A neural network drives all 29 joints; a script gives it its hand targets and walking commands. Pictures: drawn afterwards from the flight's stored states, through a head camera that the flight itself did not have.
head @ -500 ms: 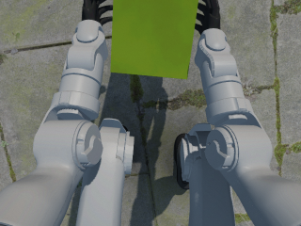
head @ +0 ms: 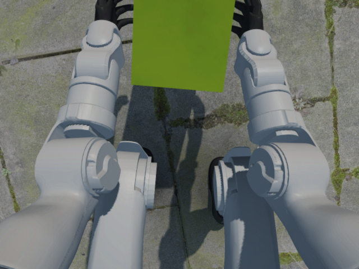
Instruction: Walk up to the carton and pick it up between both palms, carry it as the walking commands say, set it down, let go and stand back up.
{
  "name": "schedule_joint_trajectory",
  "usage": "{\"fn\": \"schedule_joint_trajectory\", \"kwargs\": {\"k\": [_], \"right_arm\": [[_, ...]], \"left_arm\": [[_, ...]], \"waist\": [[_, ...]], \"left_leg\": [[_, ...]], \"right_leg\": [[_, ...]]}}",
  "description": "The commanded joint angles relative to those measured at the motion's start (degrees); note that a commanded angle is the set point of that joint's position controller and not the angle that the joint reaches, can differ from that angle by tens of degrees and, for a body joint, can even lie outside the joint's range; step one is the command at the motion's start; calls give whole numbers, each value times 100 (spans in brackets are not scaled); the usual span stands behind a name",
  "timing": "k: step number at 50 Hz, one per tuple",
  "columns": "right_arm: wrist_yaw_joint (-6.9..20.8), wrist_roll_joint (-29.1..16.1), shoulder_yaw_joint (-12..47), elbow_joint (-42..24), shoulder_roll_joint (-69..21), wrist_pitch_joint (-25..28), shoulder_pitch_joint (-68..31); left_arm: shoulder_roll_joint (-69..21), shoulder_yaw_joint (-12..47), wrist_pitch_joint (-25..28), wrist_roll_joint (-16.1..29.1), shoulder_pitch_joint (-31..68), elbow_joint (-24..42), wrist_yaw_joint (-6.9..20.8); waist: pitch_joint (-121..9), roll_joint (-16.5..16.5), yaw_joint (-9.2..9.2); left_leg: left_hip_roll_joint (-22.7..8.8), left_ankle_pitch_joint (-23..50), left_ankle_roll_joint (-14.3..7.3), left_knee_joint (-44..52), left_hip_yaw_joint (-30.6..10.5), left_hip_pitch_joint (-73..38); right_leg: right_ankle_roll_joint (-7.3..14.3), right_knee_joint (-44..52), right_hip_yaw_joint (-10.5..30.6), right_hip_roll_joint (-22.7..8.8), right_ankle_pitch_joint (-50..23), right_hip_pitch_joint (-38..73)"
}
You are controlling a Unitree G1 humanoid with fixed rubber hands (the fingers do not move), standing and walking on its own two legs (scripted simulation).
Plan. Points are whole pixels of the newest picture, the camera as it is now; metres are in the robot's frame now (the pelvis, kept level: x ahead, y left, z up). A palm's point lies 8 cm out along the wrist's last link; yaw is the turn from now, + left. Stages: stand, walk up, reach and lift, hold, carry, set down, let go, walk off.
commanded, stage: set down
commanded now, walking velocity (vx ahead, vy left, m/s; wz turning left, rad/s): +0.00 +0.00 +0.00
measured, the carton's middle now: (176, 46) +0.51 +0.04 -0.23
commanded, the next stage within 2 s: none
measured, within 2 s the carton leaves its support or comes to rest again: rests again in 1.36 s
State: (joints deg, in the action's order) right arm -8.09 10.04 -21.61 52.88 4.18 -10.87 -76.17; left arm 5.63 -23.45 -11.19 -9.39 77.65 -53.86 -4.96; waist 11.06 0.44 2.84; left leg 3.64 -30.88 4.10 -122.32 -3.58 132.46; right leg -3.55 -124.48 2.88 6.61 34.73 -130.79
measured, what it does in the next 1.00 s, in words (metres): stands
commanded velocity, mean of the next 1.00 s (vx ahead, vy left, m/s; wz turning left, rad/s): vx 0.00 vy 0.00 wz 0.00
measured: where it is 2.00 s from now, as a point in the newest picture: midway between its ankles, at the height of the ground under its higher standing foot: (180, 196)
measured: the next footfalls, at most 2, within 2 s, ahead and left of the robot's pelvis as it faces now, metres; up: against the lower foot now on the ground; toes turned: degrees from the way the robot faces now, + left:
none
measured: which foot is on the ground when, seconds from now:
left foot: down 0.00-1.00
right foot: down 0.00-1.00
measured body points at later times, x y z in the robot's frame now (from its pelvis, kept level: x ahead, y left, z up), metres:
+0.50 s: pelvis +0.01 +0.00 +0.00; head +0.36 +0.00 +0.27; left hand +0.54 +0.16 -0.17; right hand +0.54 -0.10 -0.18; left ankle +0.12 +0.13 -0.34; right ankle +0.10 -0.12 -0.34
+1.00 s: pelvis +0.01 +0.00 +0.00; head +0.36 +0.00 +0.27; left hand +0.54 +0.16 -0.17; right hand +0.54 -0.09 -0.18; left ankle +0.12 +0.13 -0.34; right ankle +0.10 -0.12 -0.34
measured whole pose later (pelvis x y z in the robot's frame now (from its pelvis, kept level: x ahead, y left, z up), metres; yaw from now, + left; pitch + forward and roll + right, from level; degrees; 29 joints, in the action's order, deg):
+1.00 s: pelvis +0.01 +0.00 +0.00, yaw +0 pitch +40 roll +1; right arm -4.9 10.4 -21.0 57.4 5.2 -8.2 -77.8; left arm 8.2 -24.2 -8.6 -9.2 78.4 -58.4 -2.8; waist 13.8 0.4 2.3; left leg 3.8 -32.7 4.3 -124.3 -3.5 131.3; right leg -3.5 -126.5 3.1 6.8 36.6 -129.6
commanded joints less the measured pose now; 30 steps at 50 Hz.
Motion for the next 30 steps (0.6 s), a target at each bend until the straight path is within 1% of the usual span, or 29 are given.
{"fn": "schedule_joint_trajectory", "kwargs": {"k": [1,10,16,30], "right_arm": [[1423,-372,2028,-130,-4995,196,-2816],[1455,-414,2019,-83,-4922,267,-2739],[1453,-422,2000,-29,-4852,319,-2686],[1470,-373,1869,165,-4655,383,-2602]], "left_arm": [[-5189,1826,131,443,2398,56,1434],[-5049,1756,193,433,2287,-25,1459],[-4995,1749,238,467,2253,-75,1467],[-4810,1653,307,460,2244,-241,1470]], "waist": [[-5679,417,43],[-5480,414,74],[-5352,404,52],[-4962,379,24]], "left_leg": [[555,1680,-245,714,824,-3147],[550,1840,-247,645,808,-3047],[547,1893,-245,602,789,-2970],[544,1815,-251,540,769,-2838]], "right_leg": [[171,1120,-644,401,-1622,2728],[174,1062,-613,390,-1783,2619],[185,1023,-605,384,-1844,2568],[205,955,-604,368,-1757,2371]]}}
